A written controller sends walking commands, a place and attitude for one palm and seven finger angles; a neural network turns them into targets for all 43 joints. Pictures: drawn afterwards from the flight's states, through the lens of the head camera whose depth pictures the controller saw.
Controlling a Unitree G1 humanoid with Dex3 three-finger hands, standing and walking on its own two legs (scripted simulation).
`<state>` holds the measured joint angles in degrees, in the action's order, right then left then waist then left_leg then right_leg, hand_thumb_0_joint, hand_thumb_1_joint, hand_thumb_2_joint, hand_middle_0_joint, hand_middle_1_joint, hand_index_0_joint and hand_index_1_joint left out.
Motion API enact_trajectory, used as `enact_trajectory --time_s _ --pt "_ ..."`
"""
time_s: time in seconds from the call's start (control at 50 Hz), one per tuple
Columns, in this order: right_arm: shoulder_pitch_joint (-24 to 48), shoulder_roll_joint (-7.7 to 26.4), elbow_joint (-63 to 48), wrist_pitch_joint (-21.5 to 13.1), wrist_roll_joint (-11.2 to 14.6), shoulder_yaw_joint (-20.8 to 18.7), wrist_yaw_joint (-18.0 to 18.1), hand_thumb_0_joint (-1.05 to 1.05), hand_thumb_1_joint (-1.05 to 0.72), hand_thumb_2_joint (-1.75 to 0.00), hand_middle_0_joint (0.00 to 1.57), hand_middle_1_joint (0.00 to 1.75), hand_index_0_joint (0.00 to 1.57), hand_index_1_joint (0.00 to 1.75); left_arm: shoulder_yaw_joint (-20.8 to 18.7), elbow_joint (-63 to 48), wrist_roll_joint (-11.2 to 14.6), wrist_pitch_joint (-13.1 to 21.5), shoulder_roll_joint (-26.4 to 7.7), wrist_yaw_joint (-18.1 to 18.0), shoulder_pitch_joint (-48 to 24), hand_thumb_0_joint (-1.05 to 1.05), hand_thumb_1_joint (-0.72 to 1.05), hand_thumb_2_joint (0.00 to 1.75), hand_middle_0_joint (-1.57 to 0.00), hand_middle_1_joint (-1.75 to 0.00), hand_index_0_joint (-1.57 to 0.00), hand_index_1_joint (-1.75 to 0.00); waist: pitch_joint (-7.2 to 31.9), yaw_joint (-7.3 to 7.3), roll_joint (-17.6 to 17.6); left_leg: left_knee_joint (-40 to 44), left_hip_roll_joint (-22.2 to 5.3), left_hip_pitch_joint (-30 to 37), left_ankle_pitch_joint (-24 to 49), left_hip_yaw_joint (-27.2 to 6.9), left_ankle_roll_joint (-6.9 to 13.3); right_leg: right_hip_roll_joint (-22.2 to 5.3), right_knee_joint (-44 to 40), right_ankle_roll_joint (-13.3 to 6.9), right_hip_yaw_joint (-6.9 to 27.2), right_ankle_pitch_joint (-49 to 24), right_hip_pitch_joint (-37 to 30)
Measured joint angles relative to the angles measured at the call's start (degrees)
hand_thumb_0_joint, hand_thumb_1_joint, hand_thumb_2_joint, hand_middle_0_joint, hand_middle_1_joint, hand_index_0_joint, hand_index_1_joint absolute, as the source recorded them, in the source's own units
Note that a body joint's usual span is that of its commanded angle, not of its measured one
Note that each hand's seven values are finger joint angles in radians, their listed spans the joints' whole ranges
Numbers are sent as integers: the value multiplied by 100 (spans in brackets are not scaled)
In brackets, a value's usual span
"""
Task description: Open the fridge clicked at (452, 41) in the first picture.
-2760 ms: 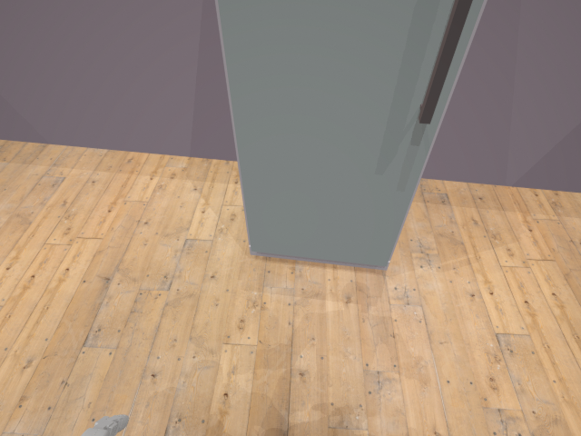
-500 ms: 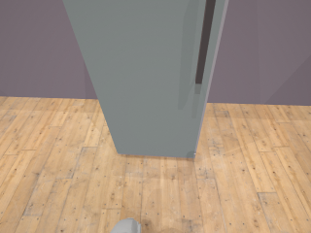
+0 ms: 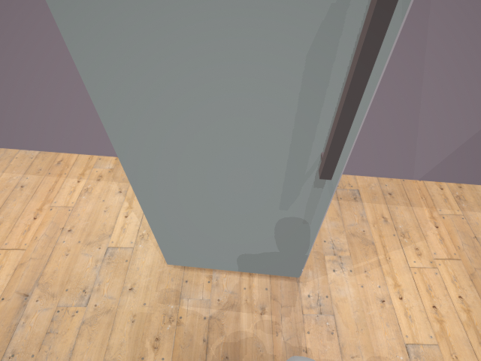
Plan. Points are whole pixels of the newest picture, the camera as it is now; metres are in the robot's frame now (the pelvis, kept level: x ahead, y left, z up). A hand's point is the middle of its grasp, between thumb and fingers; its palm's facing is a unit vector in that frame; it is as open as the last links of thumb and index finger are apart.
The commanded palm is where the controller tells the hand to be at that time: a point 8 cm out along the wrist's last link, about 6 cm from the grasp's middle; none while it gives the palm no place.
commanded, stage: come to a stop and stand still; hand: right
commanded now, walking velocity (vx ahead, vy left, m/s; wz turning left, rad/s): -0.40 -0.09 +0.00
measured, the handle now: (355, 69) +0.50 -0.14 +0.24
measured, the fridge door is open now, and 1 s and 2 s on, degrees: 0 0 0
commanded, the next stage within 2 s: look again from close up in 1.46 s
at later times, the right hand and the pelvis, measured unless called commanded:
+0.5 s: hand out of the picture +0.07 -0.26 -0.18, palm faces -0.01 +0.98 -0.22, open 7.4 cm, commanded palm none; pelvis +0.00 -0.06 +0.01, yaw +3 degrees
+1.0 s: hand out of the picture -0.10 -0.17 -0.15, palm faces +0.07 +0.98 -0.20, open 7.4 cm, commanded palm none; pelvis -0.06 -0.02 +0.02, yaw +1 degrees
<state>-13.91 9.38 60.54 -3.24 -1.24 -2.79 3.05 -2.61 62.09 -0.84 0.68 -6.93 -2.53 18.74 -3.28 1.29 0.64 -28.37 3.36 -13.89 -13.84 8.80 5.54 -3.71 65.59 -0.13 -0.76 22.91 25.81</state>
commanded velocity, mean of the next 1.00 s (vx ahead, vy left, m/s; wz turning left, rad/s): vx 0.01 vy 0.01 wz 0.00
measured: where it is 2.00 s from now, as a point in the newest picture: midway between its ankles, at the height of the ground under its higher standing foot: outside the picture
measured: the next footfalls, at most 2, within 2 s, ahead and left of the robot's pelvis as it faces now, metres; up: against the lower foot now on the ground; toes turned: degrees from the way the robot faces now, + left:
right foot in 0.24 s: +0.14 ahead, -0.15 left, +0.00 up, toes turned -4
left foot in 0.70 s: -0.05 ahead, +0.10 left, +0.00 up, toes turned +6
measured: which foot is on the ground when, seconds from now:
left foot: down 0.00-0.24, up 0.26-0.68, down 0.70-1.00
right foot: up 0.00-0.22, down 0.24-0.70, up 0.72-1.00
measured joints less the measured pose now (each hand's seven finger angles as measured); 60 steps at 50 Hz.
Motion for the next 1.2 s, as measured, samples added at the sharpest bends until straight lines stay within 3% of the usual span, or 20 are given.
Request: enact_trajectory --time_s 0.06,0.18,0.24,0.28,0.32,0.38,0.44,0.54,0.66,0.7,0.72,0.76,0.82,0.88,1.0,1.06,1.12,1.2 --pt "-88 -59 50 166 -18 72 -23 -1 -93 -90 20 30 20 30 -45 -281 7 -86 -146 -52 -516 1 93 90 -19 -30 -20 -30 -78 6 82 30 -67 75 -60 -90 -79 -109 -1112 115 36 -194 205" --pt "-110 -144 -132 366 -46 23 -66 0 -92 -90 20 30 20 30 -100 -495 15 -268 -306 32 -1130 1 94 90 -19 -30 -20 -30 -326 -220 47 -381 -279 117 -415 -203 -291 50 -1968 244 -92 -284 57" --pt "-132 -71 -223 453 -14 -12 -59 0 -91 -90 20 30 20 30 -74 -558 4 -244 -254 60 -1239 1 93 90 -19 -30 -20 -30 -349 -261 -58 -808 -358 20 -696 -219 -434 89 -2867 155 -232 -1284 -421" --pt "-35 46 -248 530 42 -39 -28 0 -91 -90 20 30 20 30 -22 -581 0 -188 -144 62 -1303 0 93 90 -19 -30 -20 -30 -414 -317 -243 -1759 -359 -306 -1354 -489 -547 152 -2765 -111 -358 -1077 -427" --pt "17 147 -301 596 34 -86 13 0 -91 -90 20 30 20 30 61 -624 -13 -174 -46 47 -1337 0 92 90 -20 -30 -20 -30 -414 -340 -320 -3026 -165 -737 -1896 -826 -602 95 -2844 -246 -454 -896 -478" --pt "135 275 -382 647 -2 -162 -22 0 -91 -90 20 30 20 30 108 -703 -38 -160 36 -13 -1320 0 92 90 -20 -30 -20 -30 -376 -247 -294 -4177 -62 -1158 -1664 -1001 -713 -4 -3229 -228 -454 -1130 -526" --pt "208 398 -488 669 -14 -209 -86 0 -91 -90 20 30 20 30 85 -735 -36 -124 20 -45 -1267 0 92 90 -20 -30 -21 -30 -298 -182 -286 -4503 -154 -1308 -1194 -1138 -819 -59 -3613 -246 -473 -1440 -536" --pt "206 502 -520 739 -36 -229 -176 0 -91 -90 19 30 20 30 14 -657 -58 -157 -79 9 -989 0 92 90 -20 -30 -21 -30 -51 -62 -209 -3647 -418 -913 -1058 -1124 -872 -140 -4012 -202 -452 -1807 -517" --pt "11 381 -344 675 9 -104 -243 0 -91 -90 19 30 20 30 -129 -387 -144 -313 -276 140 -535 0 91 90 -20 -30 -20 -30 278 117 -18 -1103 -482 229 -1450 -596 -642 -119 -4375 -65 -391 -2101 -531" --pt "-163 348 -319 562 -3 -56 -231 0 -91 -90 19 30 20 30 -165 -279 -106 -400 -286 150 -367 0 91 90 -20 -30 -20 -30 414 75 -152 81 -526 657 -1184 -567 -504 55 -4159 83 -449 -1579 -380" --pt "-220 266 -263 538 -27 -22 -202 0 -91 -90 19 30 20 30 -191 -217 -86 -459 -323 146 -306 0 91 90 -20 -30 -20 -30 429 34 -103 199 -531 644 -741 -577 -465 95 -3805 168 -379 -1002 -238" --pt "-404 69 -139 551 -45 70 -170 0 -91 -90 19 30 20 30 -223 -126 -97 -562 -414 171 -139 0 91 90 -20 -30 -20 -30 512 -46 37 275 -536 647 -368 -570 -461 199 -2842 207 -160 -440 40" --pt "-721 -162 87 465 -6 135 -162 0 -91 -90 20 30 20 30 -245 -39 -112 -540 -502 270 73 1 91 90 -20 -30 -20 -30 644 -96 137 679 -574 767 -92 -660 -514 261 -1664 224 -116 -706 199" --pt "-874 -320 218 315 8 187 -173 1 -91 -90 20 30 20 30 -235 -30 -110 -404 -516 322 259 1 91 90 -20 -30 -20 -30 591 -35 242 915 -562 844 68 -603 -529 175 -1289 269 -162 -1021 80" --pt "-978 -520 275 119 -39 208 -150 1 -90 -90 20 30 20 30 -153 119 -104 -385 -415 310 297 1 91 90 -19 -30 -20 -30 400 -199 300 868 -579 759 49 -416 -549 1 -1905 295 -252 -580 -423" --pt "-1003 -542 362 131 -67 194 -151 0 -90 -90 20 30 20 30 -90 100 -60 -318 -330 270 99 1 91 90 -19 -30 -20 -30 300 -314 190 653 -657 630 -55 -422 -625 7 -2851 248 -309 -358 -847" --pt "-1019 -530 493 203 -18 193 -145 0 -90 -90 20 30 20 30 -4 42 -19 -90 -266 189 -107 1 91 90 -19 -30 -20 -30 247 -335 149 141 -653 391 -328 -417 -747 -18 -3892 153 -294 -880 -1359" --pt "-917 -360 656 354 7 172 -120 1 -91 -90 20 30 20 30 65 116 -30 -19 -129 23 -339 2 94 90 -20 -30 -20 -30 236 -371 -237 -145 -853 374 -511 -605 -753 176 -3748 49 -477 -632 -1478"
